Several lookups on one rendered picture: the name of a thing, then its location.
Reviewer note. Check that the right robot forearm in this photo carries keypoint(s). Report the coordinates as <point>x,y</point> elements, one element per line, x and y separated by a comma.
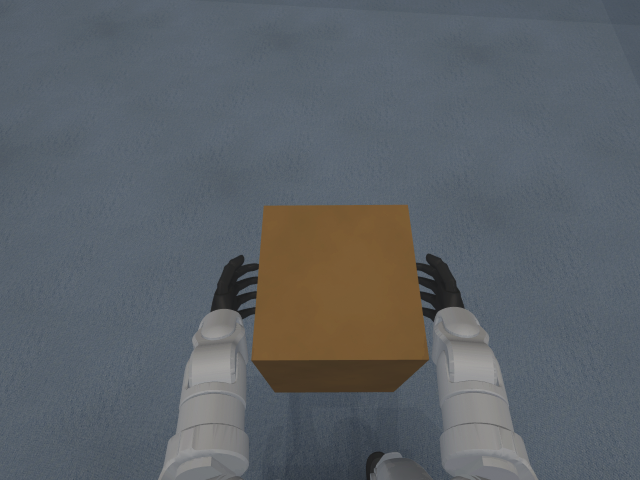
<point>478,437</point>

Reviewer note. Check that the right robot thigh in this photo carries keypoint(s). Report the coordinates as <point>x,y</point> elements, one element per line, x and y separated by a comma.
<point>399,469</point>

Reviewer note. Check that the robot right shin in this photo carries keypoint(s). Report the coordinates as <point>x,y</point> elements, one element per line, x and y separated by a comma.
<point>389,456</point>

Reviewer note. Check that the robot left hand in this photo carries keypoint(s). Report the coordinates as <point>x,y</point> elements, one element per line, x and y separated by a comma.
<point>225,296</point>

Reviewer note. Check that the left robot forearm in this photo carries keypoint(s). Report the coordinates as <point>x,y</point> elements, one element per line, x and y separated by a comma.
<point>210,438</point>

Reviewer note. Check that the carton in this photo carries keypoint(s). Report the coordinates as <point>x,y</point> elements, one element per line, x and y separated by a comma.
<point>338,305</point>

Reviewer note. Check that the robot right hand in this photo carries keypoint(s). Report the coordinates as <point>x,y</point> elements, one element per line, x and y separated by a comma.
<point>444,286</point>

